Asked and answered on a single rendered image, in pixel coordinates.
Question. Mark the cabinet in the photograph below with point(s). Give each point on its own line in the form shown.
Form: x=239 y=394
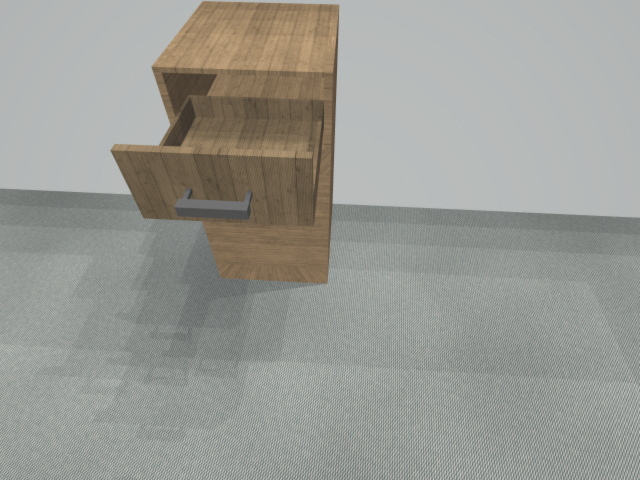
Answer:
x=262 y=50

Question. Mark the handle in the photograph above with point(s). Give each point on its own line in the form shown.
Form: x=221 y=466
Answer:
x=187 y=207

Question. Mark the drawer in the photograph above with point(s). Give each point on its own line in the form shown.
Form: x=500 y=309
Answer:
x=222 y=147

